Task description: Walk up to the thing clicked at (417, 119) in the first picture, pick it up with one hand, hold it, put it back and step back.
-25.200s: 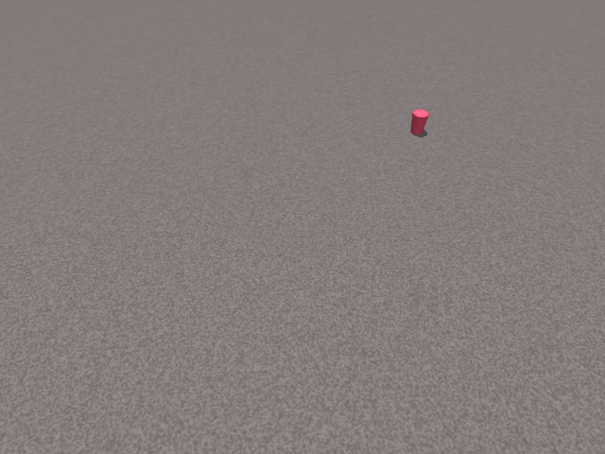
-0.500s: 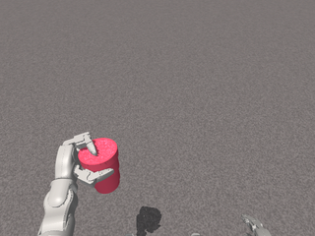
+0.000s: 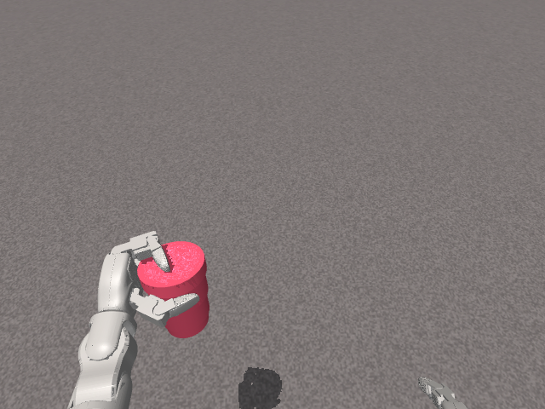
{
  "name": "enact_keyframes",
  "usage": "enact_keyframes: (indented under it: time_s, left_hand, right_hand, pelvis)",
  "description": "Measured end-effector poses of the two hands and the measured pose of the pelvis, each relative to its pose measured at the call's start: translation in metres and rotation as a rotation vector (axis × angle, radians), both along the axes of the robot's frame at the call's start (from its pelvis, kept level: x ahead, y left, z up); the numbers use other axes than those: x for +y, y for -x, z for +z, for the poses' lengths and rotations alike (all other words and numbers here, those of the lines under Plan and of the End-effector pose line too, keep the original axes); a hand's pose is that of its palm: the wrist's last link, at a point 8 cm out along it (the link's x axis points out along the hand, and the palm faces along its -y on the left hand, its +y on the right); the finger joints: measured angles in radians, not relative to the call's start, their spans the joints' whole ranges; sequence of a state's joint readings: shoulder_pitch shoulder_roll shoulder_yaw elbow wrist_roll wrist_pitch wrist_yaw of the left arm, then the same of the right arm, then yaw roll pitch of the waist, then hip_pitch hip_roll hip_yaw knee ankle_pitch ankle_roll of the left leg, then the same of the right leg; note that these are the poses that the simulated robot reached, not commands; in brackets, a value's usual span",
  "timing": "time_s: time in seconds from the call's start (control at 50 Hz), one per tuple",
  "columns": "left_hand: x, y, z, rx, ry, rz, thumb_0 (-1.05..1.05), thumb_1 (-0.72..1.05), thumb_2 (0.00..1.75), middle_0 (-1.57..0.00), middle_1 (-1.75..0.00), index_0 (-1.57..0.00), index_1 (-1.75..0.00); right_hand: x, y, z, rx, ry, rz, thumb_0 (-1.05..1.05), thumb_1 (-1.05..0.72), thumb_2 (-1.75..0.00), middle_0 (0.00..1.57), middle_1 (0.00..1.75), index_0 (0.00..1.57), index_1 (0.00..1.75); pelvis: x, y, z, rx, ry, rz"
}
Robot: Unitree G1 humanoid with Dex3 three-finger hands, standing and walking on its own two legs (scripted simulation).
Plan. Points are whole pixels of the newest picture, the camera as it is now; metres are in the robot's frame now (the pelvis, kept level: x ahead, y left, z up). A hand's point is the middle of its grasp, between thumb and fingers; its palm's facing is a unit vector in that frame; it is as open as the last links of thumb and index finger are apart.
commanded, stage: hold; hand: left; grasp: from the side
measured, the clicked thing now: (180, 293) +0.31 +0.16 -0.01
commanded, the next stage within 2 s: none
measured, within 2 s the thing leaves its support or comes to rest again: neither
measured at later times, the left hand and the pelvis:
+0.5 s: hand (162, 282) +0.30 +0.17 +0.05, palm faces +0.07 -1.00 -0.04, open 7.8 cm; pelvis -0.01 +0.00 +0.00, yaw +0 degrees
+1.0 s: hand (159, 284) +0.30 +0.17 +0.05, palm faces +0.08 -1.00 -0.04, open 7.8 cm; pelvis -0.01 +0.01 +0.01, yaw +0 degrees
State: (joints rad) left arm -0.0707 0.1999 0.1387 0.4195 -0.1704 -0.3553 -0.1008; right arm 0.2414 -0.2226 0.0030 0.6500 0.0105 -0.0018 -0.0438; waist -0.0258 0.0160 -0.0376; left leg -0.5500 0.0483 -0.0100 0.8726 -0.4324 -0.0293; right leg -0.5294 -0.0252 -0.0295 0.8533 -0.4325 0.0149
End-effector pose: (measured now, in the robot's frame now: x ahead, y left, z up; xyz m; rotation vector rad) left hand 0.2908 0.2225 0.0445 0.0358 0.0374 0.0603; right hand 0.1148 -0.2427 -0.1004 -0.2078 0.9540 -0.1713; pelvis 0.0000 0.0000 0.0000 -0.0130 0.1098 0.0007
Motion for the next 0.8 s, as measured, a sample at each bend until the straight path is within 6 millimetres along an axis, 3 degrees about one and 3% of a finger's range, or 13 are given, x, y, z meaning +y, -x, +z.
enact_keyframes:
  time_s: [0.42, 0.8]
  left_hand:
    - [-0.001, 0.016, 0.005, -0.007, -0.006, -0.002, -0.02, -0.49, 0.93, -0.61, -1.07, -1.22, -1.41]
    - [-0.001, 0.015, 0.009, -0.009, -0.003, 0.012, -0.03, -0.49, 0.94, -0.61, -1.07, -1.22, -1.41]
  right_hand:
    - [0.003, 0.001, 0.006, -0.028, -0.007, 0.014, 0.01, -0.92, -0.89, 0.2, 0.3, 0.2, 0.3]
    - [0.007, 0.003, 0.009, -0.038, -0.017, 0.012, 0.01, -0.92, -0.9, 0.2, 0.3, 0.2, 0.3]
  pelvis:
    - [0.001, 0.007, 0.004, -0.029, -0.001, 0.003]
    - [0.004, 0.008, 0.007, -0.038, 0.001, 0.001]
